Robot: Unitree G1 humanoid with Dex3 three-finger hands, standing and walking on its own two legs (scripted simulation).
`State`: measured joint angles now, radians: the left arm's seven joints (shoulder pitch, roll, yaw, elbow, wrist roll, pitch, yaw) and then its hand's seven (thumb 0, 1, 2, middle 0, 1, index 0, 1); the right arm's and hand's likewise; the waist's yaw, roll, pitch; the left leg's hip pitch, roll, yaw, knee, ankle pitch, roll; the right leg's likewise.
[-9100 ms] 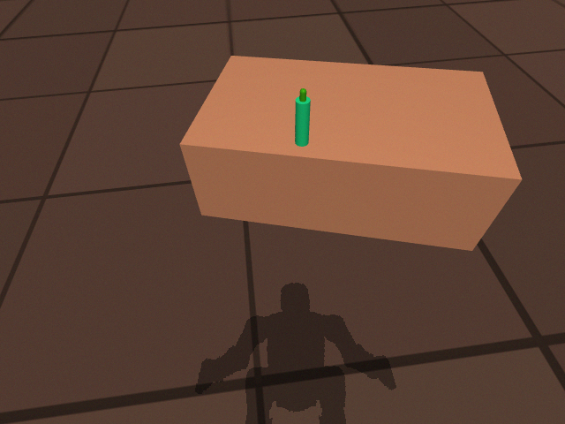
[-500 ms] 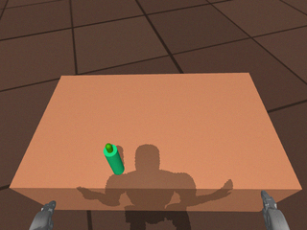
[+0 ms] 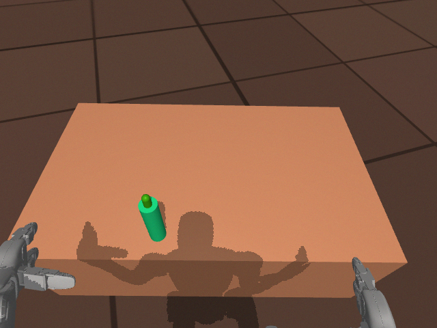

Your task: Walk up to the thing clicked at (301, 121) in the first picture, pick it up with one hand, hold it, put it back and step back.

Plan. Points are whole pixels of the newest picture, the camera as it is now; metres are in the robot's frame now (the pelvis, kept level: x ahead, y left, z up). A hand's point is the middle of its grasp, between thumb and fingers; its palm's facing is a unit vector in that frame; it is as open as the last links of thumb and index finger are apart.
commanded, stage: go down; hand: left
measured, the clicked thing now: (152, 217) +0.45 +0.19 -0.22
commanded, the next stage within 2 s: approach in 1.26 s
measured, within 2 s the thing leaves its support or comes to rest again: neither
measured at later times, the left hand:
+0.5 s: hand (38, 218) +0.34 +0.35 +0.00, palm faces +0.16 -0.98 -0.12, open 17.3 cm
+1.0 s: hand (35, 199) +0.37 +0.36 +0.02, palm faces +0.15 -0.99 -0.08, open 17.5 cm
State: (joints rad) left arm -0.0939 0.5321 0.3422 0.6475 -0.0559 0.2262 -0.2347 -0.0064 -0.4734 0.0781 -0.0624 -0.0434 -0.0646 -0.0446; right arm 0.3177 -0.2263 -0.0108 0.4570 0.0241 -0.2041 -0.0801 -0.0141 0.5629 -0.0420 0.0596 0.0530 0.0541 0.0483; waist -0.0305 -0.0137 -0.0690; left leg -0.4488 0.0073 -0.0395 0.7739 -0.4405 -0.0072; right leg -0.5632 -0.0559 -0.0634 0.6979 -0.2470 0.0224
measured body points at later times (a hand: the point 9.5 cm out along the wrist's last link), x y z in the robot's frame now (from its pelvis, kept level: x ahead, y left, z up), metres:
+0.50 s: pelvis +0.00 +0.00 -0.01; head +0.07 +0.03 +0.44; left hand +0.32 +0.40 +0.01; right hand +0.16 -0.26 -0.05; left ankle -0.03 +0.12 -0.71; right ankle +0.06 -0.14 -0.71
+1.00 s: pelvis +0.01 +0.01 -0.01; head +0.08 +0.04 +0.43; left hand +0.36 +0.41 +0.03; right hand +0.16 -0.24 -0.06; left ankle -0.03 +0.12 -0.71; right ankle +0.06 -0.14 -0.71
